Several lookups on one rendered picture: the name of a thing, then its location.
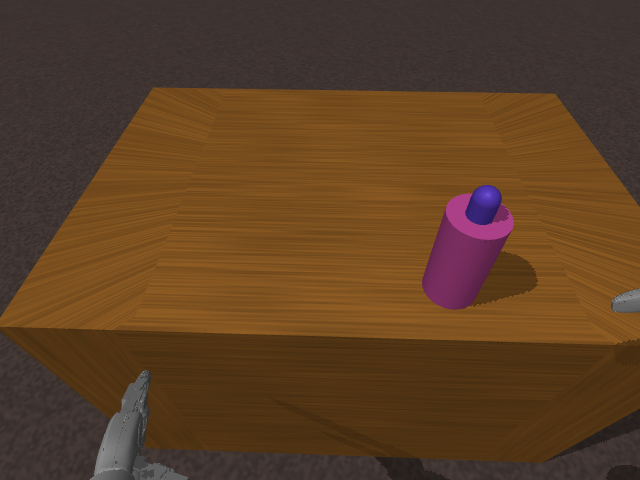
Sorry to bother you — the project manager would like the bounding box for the right robot hand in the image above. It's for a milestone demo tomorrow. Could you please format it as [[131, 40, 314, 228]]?
[[611, 288, 640, 313]]

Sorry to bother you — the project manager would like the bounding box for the left robot hand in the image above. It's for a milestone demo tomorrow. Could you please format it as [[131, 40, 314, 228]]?
[[94, 370, 188, 480]]

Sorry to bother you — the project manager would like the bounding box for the bottle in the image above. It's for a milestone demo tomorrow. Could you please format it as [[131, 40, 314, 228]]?
[[422, 185, 514, 310]]

